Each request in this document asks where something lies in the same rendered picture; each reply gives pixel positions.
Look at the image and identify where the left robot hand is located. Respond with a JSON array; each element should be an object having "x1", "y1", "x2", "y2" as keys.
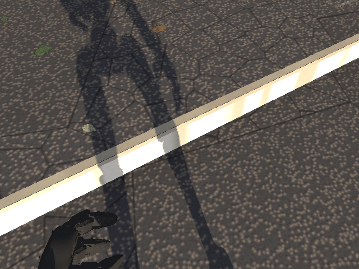
[{"x1": 38, "y1": 209, "x2": 124, "y2": 269}]

